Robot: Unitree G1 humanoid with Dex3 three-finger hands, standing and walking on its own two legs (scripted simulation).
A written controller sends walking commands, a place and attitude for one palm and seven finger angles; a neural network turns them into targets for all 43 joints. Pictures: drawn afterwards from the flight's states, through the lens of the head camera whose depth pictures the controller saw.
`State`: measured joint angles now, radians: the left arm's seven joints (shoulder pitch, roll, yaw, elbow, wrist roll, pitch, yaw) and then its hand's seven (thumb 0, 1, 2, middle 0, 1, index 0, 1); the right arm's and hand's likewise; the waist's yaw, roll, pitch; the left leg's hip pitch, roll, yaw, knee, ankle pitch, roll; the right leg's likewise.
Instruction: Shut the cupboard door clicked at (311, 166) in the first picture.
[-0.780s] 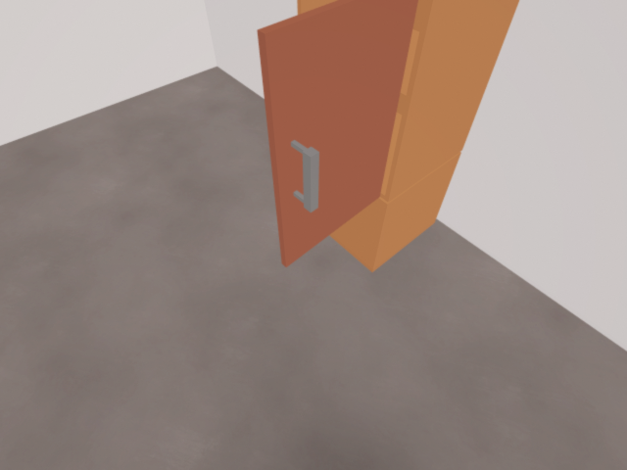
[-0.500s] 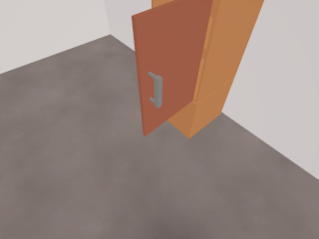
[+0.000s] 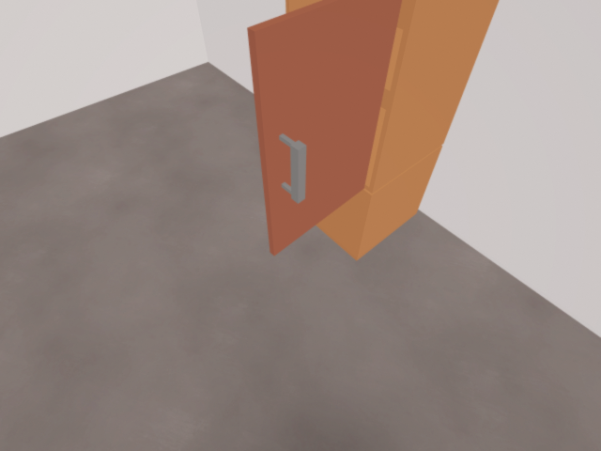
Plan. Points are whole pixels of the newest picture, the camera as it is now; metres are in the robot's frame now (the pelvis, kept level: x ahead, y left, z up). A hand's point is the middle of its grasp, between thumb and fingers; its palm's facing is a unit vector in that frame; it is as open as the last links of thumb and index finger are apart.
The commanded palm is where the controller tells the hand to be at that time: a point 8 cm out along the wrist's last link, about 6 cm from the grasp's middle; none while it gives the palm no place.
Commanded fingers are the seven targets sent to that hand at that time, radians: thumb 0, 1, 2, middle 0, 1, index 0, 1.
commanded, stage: look at it before walking up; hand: left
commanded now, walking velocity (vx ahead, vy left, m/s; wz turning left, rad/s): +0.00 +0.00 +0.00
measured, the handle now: (291, 169) +0.65 +0.06 -0.05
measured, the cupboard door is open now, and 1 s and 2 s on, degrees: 93 93 93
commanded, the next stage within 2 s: walk around to get in front in 0.06 s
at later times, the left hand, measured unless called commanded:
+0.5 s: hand out of the picture +0.07 +0.19 -0.18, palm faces -0.10 -0.96 -0.27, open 7.4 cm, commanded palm none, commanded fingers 0.00 0.90 0.90 -0.20 -0.30 -0.20 -0.30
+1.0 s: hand out of the picture +0.11 +0.11 -0.17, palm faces -0.28 -0.92 -0.26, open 7.4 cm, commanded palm none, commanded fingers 0.00 0.90 0.90 -0.20 -0.30 -0.20 -0.30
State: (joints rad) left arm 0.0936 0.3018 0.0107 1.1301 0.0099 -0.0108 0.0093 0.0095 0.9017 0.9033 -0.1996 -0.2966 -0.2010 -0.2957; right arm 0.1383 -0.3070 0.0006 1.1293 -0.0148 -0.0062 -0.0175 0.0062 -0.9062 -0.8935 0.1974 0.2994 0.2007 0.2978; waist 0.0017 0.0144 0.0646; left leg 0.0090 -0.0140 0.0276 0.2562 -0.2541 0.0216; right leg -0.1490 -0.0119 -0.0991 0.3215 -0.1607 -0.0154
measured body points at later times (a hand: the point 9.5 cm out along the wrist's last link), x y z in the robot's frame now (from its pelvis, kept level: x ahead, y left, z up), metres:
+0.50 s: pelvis -0.01 -0.02 -0.02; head +0.03 -0.03 +0.43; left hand +0.08 +0.24 -0.16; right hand +0.01 -0.27 -0.17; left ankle -0.07 +0.10 -0.75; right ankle -0.01 -0.11 -0.72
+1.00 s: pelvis +0.00 -0.06 +0.00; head +0.06 -0.10 +0.44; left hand +0.12 +0.16 -0.15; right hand +0.03 -0.35 -0.15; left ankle +0.05 +0.11 -0.68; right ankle +0.00 -0.14 -0.75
